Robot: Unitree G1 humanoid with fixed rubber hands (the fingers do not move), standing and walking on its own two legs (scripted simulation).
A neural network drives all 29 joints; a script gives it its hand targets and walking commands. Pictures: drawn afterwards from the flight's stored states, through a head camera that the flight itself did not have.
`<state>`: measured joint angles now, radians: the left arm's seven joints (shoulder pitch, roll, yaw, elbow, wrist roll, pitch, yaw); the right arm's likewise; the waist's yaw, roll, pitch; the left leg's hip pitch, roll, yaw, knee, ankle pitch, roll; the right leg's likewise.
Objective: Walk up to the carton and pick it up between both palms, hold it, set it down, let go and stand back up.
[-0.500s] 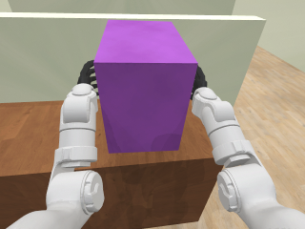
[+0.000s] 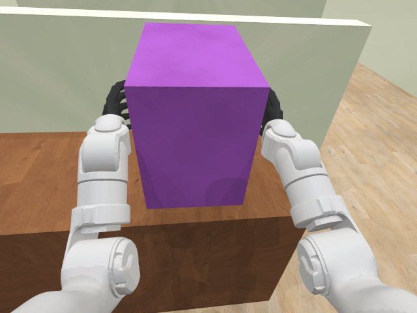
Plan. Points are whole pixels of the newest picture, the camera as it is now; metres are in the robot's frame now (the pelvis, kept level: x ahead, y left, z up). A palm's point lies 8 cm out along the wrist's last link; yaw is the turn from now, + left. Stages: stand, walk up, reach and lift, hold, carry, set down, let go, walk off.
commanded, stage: hold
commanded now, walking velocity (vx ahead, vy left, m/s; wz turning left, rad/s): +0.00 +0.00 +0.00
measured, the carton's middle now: (193, 111) +0.45 +0.02 +0.21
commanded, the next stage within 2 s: set down in 0.50 s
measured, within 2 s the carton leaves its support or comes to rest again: neither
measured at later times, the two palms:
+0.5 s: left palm (114, 120) +0.37 +0.16 +0.23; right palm (270, 126) +0.37 -0.12 +0.22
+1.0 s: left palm (115, 124) +0.39 +0.17 +0.21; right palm (261, 137) +0.39 -0.12 +0.19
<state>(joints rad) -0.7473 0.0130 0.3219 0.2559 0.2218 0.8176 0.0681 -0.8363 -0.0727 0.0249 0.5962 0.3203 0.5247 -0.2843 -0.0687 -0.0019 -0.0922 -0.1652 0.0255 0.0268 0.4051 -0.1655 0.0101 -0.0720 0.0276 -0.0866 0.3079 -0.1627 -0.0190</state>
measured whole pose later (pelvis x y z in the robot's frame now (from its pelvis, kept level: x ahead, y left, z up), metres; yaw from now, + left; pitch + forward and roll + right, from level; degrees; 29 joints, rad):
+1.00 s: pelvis +0.01 +0.00 +0.00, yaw +1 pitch -8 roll -1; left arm -0.80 -0.02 0.41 0.47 0.35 0.53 0.01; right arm -0.80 0.05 -0.18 0.78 0.04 0.21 -0.19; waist -0.06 -0.04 0.00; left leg -0.06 0.00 0.01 0.34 -0.15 0.02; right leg 0.03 0.01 -0.10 0.27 -0.16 -0.01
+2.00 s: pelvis +0.03 -0.01 +0.00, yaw +0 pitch +1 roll -1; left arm -0.80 -0.04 0.40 0.74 0.28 0.26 0.08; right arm -0.76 0.05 -0.33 0.94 -0.12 -0.01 -0.13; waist 0.00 -0.03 -0.05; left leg -0.19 0.02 0.03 0.32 -0.15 0.00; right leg -0.11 0.02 -0.08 0.26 -0.17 -0.03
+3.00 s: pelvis +0.03 +0.00 +0.00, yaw -2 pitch +9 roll -1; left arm -0.87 -0.06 0.53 0.98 0.35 0.07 0.09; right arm -0.81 0.09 -0.67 1.02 -0.42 -0.12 -0.04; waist 0.03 -0.01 -0.10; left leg -0.34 0.02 0.07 0.33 -0.15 0.01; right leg -0.28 0.02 -0.04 0.29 -0.16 -0.02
